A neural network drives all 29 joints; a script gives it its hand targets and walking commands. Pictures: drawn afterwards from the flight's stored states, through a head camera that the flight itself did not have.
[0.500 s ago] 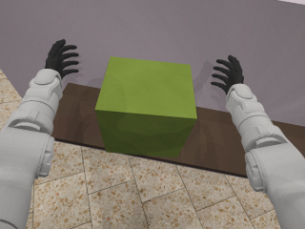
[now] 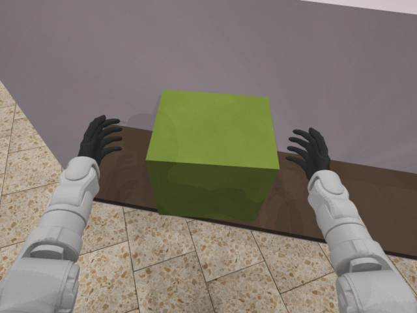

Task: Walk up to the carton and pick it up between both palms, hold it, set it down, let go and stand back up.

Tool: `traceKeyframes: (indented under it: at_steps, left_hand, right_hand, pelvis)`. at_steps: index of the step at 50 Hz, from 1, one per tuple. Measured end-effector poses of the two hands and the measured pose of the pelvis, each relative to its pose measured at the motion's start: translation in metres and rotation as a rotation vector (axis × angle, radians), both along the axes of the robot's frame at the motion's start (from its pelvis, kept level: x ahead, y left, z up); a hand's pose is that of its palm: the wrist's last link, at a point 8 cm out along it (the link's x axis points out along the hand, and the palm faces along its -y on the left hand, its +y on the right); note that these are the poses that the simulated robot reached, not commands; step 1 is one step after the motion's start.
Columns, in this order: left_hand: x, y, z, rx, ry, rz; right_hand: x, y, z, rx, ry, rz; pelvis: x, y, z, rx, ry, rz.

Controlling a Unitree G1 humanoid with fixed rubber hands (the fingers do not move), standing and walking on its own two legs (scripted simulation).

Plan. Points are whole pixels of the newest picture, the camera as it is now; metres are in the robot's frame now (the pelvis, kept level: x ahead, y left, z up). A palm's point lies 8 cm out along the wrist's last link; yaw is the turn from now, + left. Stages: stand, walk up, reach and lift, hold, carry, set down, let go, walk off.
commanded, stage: set down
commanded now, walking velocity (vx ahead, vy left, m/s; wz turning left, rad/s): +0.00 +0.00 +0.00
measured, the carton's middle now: (210, 158) +0.46 +0.00 -0.01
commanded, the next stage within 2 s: let go in 2.00 s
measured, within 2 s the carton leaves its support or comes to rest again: neither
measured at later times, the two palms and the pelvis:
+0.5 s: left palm (90, 200) +0.32 +0.24 +0.02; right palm (322, 212) +0.31 -0.22 +0.02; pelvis +0.02 +0.00 +0.00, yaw +0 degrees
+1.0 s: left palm (84, 231) +0.27 +0.24 -0.01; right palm (327, 243) +0.26 -0.23 -0.01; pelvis +0.01 -0.01 +0.00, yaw +1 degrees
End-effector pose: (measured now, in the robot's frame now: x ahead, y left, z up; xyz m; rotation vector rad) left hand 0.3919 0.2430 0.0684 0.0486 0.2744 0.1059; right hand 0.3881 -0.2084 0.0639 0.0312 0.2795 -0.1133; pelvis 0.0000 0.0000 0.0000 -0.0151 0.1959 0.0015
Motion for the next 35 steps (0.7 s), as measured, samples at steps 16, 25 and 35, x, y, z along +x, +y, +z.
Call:
traceKeyframes:
  at_steps: [16,25,35]
  left_hand:
    - [-0.041,-0.002,-0.022,0.0,-0.003,-0.002]
    - [-0.075,-0.004,-0.049,0.0,0.004,0.002]
    - [-0.105,0.0,-0.066,0.011,-0.008,0.009]
  right_hand:
    - [-0.049,-0.013,-0.02,-0.007,0.01,-0.012]
    - [-0.077,-0.009,-0.043,0.009,0.008,-0.016]
    - [-0.105,-0.011,-0.063,0.001,0.017,-0.03]
  pelvis:
    - [0.015,0.001,0.005,0.011,-0.124,-0.008]
    - [0.017,-0.001,0.004,0.015,-0.136,-0.006]
    - [0.018,-0.003,0.003,0.018,-0.149,-0.001]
